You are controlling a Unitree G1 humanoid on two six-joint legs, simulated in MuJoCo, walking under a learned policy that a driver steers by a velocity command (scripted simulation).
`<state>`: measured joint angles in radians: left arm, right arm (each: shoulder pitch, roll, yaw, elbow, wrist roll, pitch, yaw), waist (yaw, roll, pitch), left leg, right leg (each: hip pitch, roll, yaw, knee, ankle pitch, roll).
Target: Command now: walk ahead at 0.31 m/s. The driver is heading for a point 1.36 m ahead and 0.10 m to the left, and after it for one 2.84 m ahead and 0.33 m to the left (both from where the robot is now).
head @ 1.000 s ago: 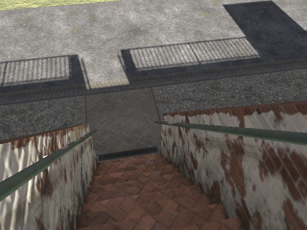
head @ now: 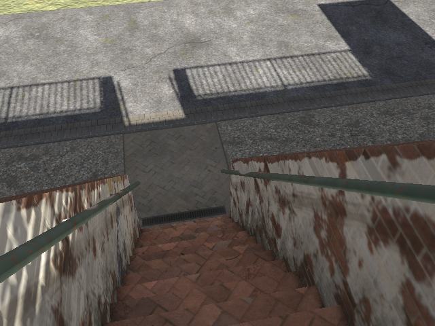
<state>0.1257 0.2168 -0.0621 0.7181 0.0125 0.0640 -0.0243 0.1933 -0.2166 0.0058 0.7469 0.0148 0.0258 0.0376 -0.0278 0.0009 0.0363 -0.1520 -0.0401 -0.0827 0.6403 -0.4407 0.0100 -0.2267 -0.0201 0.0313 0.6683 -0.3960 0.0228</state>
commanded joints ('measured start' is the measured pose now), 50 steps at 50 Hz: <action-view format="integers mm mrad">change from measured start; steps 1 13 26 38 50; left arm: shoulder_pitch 0 109 153 171 185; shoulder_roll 99 83 63 75 72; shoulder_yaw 25 36 36 37 38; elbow -49 63 104 126 156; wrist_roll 2 -6 -2 2 10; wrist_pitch -12 -49 -46 -38 -55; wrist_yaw -2 8 12 11 6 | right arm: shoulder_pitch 30 98 94 93 146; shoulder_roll -87 -78 -67 -64 -67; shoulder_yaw -20 -19 -13 -14 -30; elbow -37 41 119 183 216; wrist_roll -3 10 8 2 -1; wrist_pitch -11 -26 -14 -11 -23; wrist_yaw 4 -26 -29 -27 -18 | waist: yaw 3 16 14 22 14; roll -13 2 23 -4 0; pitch -31 -42 -37 20 40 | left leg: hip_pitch -75 67 75 19 23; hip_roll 56 137 154 137 137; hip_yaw -62 -94 -96 -91 -97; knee -115 -193 -236 -296 -314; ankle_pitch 240 609 593 428 356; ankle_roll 75 20 13 26 35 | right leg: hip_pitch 60 104 93 60 53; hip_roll -55 -108 -117 -118 -121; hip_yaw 64 72 67 74 79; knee -91 -207 -238 -266 -286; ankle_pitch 288 474 414 302 256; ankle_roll -79 -23 -18 -16 -27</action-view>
